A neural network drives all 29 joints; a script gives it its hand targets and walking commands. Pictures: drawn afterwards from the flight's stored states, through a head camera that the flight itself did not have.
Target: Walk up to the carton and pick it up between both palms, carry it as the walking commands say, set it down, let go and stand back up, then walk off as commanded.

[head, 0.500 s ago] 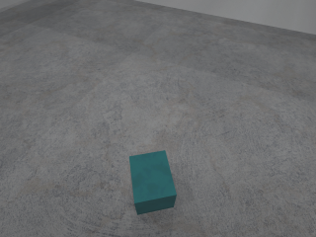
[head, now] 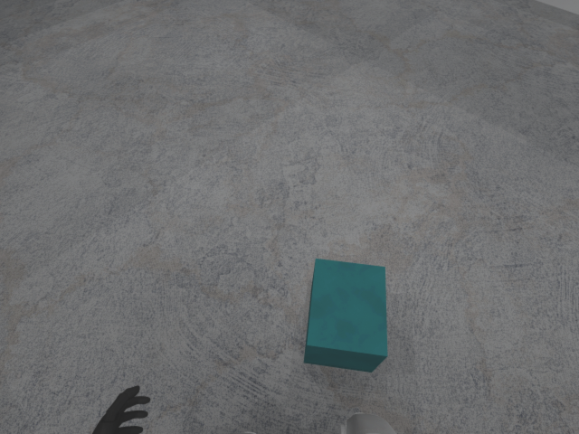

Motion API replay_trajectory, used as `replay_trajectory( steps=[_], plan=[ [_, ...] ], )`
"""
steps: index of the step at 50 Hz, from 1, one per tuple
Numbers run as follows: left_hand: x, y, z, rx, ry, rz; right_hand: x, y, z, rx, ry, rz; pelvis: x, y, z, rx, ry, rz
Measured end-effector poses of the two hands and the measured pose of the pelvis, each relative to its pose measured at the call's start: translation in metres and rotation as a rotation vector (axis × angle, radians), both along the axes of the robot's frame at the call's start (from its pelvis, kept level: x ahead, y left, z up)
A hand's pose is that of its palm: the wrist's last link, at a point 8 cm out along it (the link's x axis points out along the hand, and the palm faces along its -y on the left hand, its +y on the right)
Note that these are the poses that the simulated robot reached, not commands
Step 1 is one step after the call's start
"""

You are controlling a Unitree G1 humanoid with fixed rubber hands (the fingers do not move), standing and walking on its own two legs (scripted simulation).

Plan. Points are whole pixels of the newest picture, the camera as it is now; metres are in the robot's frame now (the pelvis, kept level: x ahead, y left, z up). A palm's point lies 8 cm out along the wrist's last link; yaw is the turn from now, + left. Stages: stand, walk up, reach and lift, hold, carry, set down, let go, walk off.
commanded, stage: walk off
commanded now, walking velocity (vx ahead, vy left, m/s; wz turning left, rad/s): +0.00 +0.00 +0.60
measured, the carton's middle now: (343, 315) +0.49 -0.17 -0.66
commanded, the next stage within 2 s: none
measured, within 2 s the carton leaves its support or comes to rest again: neither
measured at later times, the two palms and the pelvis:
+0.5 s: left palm out of the picture +0.00 +0.26 -0.10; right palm (478, 395) +0.19 -0.26 -0.11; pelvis +0.00 -0.03 +0.01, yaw +22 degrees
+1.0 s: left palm out of the picture -0.06 +0.31 -0.10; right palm (415, 385) +0.20 -0.17 -0.11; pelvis -0.01 +0.01 +0.01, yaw +39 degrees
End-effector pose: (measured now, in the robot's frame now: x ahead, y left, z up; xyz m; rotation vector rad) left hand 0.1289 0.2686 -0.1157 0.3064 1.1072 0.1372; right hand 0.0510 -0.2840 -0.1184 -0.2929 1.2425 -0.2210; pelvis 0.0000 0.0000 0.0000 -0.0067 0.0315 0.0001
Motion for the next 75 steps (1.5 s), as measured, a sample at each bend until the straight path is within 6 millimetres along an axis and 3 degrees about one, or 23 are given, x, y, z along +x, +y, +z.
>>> replay_trajectory(
  steps=[5, 9, 13, 20, 24, 30, 34, 39, 47, 53, 57, 63, 68, 71, 75],
  plan=[
    [0.015, -0.002, 0.022, 0.02, -0.1, 0.04, -0.002, -0.002, -0.001, 0.02, 0.038, 0.044, -0.001, -0.01, 0.006, -0.006, -0.004, 0.068],
    [0.01, -0.013, 0.028, 0.03, -0.142, 0.09, 0.013, -0.019, -0.006, 0.033, 0.021, 0.075, 0.0, -0.026, 0.003, 0.003, -0.011, 0.118],
    [-0.022, -0.021, 0.027, 0.057, -0.135, 0.154, 0.05, -0.03, -0.008, 0.04, -0.045, 0.126, 0.001, -0.041, -0.001, 0.017, -0.026, 0.181],
    [-0.087, -0.021, 0.034, 0.058, -0.09, 0.315, 0.108, -0.019, 0.008, 0.06, -0.088, 0.283, 0.001, -0.042, 0.011, 0.041, -0.014, 0.294],
    [-0.123, -0.015, 0.024, 0.045, -0.059, 0.402, 0.129, 0.009, 0.008, 0.083, -0.083, 0.364, 0.0, -0.035, 0.008, 0.03, -0.012, 0.367],
    [-0.191, 0.005, -0.011, -0.009, 0.009, 0.539, 0.17, 0.084, 0.009, 0.09, -0.149, 0.537, -0.007, -0.01, -0.008, -0.004, -0.017, 0.462],
    [-0.227, 0.016, -0.018, -0.036, 0.069, 0.62, 0.177, 0.113, 0.018, 0.062, -0.174, 0.609, -0.014, 0.005, -0.006, -0.009, -0.016, 0.507],
    [-0.23, 0.022, -0.007, -0.053, 0.062, 0.651, 0.162, 0.119, 0.029, 0.023, -0.127, 0.624, -0.017, 0.015, 0.007, -0.033, -0.007, 0.566],
    [-0.204, 0.034, 0.005, -0.029, -0.043, 0.68, 0.146, 0.117, 0.02, 0.025, -0.059, 0.65, -0.015, 0.016, 0.008, -0.029, 0.002, 0.643],
    [-0.178, 0.035, 0.019, 0.025, -0.12, 0.696, 0.152, 0.106, 0.004, 0.051, -0.016, 0.681, -0.006, 0.005, 0.004, -0.01, 0.014, 0.709],
    [-0.179, 0.026, 0.027, 0.083, -0.139, 0.725, 0.172, 0.106, -0.013, 0.087, -0.018, 0.699, 0.003, -0.005, -0.003, 0.011, 0.009, 0.751],
    [-0.22, -0.001, 0.043, 0.107, -0.112, 0.842, 0.204, 0.133, -0.005, 0.109, -0.025, 0.822, 0.008, -0.009, 0.01, 0.055, 0.007, 0.854],
    [-0.262, -0.025, 0.037, 0.09, -0.061, 0.947, 0.223, 0.162, 0.0, 0.13, -0.031, 0.904, 0.005, -0.007, 0.011, 0.061, 0.009, 0.932],
    [-0.292, -0.042, 0.026, 0.058, -0.026, 1.021, 0.226, 0.196, 0.003, 0.148, -0.049, 0.974, -0.001, -0.005, 0.009, 0.055, 0.005, 0.975],
    [-0.341, -0.067, 0.003, -0.005, 0.019, 1.128, 0.225, 0.256, 0.007, 0.171, -0.099, 1.095, -0.014, 0.004, 0.0, 0.035, -0.012, 1.034]
  ],
)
